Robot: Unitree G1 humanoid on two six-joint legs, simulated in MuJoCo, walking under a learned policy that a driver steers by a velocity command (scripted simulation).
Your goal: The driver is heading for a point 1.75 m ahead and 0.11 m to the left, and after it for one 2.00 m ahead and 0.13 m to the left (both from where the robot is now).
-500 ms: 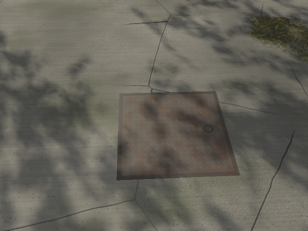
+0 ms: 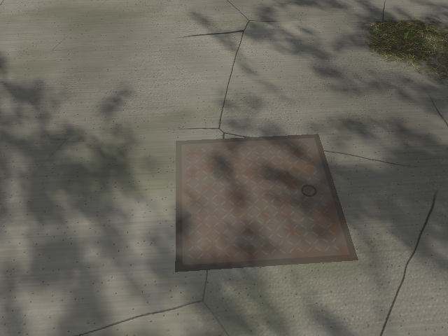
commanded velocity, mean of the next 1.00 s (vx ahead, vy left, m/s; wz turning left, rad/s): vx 0.00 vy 0.00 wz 0.00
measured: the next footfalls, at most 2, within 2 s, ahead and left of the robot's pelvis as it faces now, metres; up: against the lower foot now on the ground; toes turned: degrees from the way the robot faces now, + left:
left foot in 1.68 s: +0.45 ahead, +0.11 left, +0.00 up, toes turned +2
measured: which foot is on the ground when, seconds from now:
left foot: down 0.00-1.00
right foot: down 0.00-1.00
